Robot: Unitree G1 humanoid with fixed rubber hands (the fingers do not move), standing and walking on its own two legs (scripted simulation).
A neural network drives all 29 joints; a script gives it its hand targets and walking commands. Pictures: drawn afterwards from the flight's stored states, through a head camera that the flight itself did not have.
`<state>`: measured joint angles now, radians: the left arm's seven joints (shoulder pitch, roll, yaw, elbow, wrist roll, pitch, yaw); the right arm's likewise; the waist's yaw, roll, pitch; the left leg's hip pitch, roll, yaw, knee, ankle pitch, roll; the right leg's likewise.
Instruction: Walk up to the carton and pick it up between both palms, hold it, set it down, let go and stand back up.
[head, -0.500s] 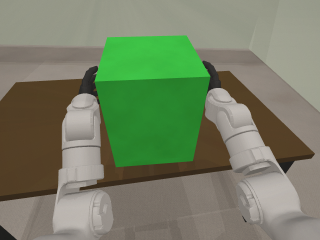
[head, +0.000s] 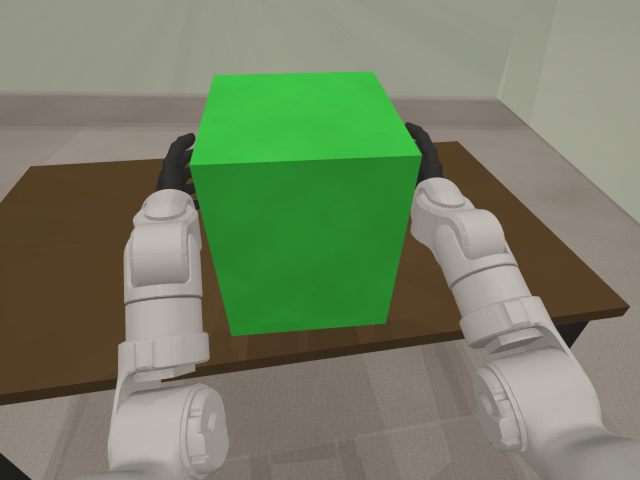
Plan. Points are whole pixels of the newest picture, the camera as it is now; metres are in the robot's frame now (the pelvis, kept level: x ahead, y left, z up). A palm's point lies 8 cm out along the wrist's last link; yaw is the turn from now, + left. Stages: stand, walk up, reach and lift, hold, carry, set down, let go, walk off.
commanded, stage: hold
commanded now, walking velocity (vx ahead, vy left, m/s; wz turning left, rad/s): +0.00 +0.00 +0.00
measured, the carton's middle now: (302, 203) +0.39 +0.01 +0.20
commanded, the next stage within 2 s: none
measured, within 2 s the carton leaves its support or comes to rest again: neither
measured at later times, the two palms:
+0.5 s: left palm (174, 199) +0.37 +0.16 +0.23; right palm (424, 180) +0.37 -0.14 +0.25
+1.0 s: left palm (176, 200) +0.37 +0.15 +0.23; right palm (425, 186) +0.37 -0.14 +0.24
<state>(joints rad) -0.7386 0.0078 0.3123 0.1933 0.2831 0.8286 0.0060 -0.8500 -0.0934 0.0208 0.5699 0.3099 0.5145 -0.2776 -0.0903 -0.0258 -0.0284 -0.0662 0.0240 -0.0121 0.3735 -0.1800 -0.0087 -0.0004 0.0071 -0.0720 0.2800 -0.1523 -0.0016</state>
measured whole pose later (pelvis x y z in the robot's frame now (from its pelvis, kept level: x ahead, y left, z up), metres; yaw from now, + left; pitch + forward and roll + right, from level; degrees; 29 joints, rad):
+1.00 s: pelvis +0.00 +0.00 +0.00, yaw +0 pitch -7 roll -1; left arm -0.75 0.01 0.31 0.24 0.28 0.81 0.01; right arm -0.86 -0.10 0.02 0.60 0.32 0.51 -0.28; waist -0.08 -0.03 -0.04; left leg -0.07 0.02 -0.01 0.37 -0.18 -0.01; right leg 0.00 0.01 -0.06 0.28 -0.15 0.00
